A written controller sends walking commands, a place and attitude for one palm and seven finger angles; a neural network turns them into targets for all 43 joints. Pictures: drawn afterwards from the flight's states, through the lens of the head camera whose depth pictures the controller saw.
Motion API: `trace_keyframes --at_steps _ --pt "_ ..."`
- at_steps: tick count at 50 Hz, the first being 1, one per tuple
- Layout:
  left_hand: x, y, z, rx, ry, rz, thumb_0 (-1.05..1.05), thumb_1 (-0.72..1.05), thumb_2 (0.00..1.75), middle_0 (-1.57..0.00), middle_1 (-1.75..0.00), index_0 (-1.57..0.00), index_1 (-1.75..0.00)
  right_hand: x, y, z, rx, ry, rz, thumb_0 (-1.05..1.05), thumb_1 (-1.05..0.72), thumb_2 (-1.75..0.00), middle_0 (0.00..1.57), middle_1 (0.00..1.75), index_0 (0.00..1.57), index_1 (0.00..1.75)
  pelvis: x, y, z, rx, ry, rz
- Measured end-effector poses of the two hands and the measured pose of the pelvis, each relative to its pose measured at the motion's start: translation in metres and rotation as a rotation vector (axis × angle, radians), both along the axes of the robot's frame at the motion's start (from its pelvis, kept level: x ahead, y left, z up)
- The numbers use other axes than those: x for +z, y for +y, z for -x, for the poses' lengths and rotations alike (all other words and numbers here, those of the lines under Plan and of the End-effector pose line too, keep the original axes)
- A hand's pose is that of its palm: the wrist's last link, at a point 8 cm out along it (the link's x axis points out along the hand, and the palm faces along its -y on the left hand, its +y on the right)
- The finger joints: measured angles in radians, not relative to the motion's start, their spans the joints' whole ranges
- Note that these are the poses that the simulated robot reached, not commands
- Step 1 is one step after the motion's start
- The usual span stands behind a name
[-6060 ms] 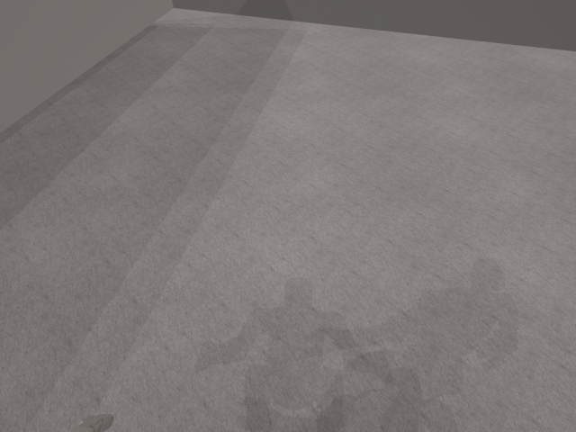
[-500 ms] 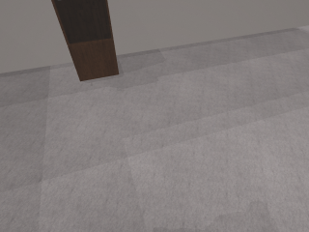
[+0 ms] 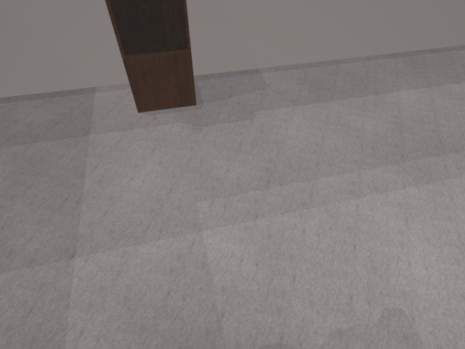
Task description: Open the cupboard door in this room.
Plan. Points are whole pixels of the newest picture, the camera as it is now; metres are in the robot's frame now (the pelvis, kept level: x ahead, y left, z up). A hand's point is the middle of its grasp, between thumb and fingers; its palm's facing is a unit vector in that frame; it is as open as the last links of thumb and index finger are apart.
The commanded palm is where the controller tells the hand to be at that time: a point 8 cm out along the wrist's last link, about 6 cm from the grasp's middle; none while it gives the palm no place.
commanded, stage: turn or walk to find it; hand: left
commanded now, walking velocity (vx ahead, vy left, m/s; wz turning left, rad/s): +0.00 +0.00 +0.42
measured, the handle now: out of the picture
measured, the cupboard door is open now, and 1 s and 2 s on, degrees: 0 0 0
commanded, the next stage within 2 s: stand and wait in 0.56 s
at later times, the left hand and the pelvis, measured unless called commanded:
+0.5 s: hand out of the picture +0.08 +0.21 -0.14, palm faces +0.21 -0.94 -0.28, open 7.4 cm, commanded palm none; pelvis -0.02 -0.02 +0.00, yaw +13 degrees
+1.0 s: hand out of the picture -0.13 +0.12 -0.18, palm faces +0.42 -0.88 -0.22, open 7.4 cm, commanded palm none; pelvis -0.02 -0.04 -0.01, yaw +22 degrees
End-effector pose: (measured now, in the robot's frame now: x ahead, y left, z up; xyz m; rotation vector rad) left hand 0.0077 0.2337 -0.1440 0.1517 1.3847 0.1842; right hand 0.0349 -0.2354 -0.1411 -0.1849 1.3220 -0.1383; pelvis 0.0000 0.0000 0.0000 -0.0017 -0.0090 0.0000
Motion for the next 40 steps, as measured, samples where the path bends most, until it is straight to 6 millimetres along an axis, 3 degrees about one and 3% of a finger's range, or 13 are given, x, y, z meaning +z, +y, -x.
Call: trace_keyframes --at_steps 7,13,20,27,33,40 --pt "-0.007 0.01 0.006 0.046 -0.012 -0.013 0.01 0.91 0.9 -0.2 -0.3 -0.2 -0.3 -0.005 -0.002 0.006 0.022 0.041 0.016 0.01 -0.91 -0.9 0.2 0.3 0.2 0.3 -0.008 0.002 0.005 0.04 0.012 0.015" --pt "-0.016 0.028 -0.004 0.061 -0.05 -0.023 0.01 0.91 0.9 -0.2 -0.3 -0.2 -0.3 -0.004 0.004 0.006 0.04 0.032 0.038 0.01 -0.91 -0.9 0.2 0.3 0.2 0.3 -0.014 0.01 0.009 0.077 0.016 0.013" --pt "0.014 0.032 -0.039 0.083 -0.184 -0.069 0.01 0.91 0.9 -0.2 -0.3 -0.2 -0.3 0.005 -0.001 0.003 0.102 0.048 0.025 0.01 -0.9 -0.9 0.2 0.3 0.2 0.3 0.0 -0.002 0.014 0.171 0.049 0.022" --pt "0.035 0.01 -0.055 0.108 -0.314 -0.123 0.01 0.91 0.9 -0.2 -0.3 -0.2 -0.3 -0.007 -0.036 -0.016 0.155 0.027 0.005 0.01 -0.9 -0.9 0.2 0.3 0.21 0.3 -0.004 -0.031 0.017 0.248 0.054 -0.006" --pt "0.043 -0.016 -0.015 0.163 -0.273 -0.15 0.01 0.91 0.9 -0.2 -0.3 -0.2 -0.3 -0.01 -0.06 -0.047 0.2 -0.008 0.003 0.01 -0.9 -0.9 0.2 0.3 0.2 0.3 -0.001 -0.049 0.016 0.299 0.018 -0.031" --pt "0.029 -0.046 0.052 0.265 -0.134 -0.102 0.01 0.91 0.9 -0.2 -0.3 -0.2 -0.3 -0.005 -0.058 -0.074 0.277 -0.007 0.011 0.01 -0.91 -0.9 0.2 0.29 0.2 0.3 0.003 -0.056 0.013 0.342 0.01 -0.038"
